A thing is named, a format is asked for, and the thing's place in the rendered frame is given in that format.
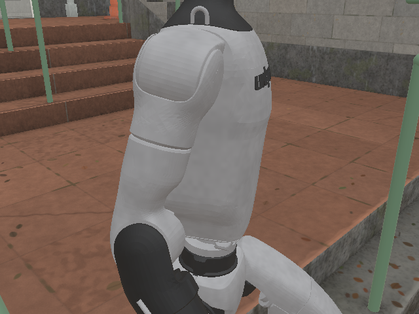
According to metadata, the robot torso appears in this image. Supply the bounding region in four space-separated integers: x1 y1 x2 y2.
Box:
159 6 272 314

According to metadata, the right robot upper arm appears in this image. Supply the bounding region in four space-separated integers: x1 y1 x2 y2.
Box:
110 27 225 264

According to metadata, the robot right forearm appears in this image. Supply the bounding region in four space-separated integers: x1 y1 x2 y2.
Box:
114 223 209 314

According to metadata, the robot head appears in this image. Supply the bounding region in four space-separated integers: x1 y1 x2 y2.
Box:
162 0 253 31

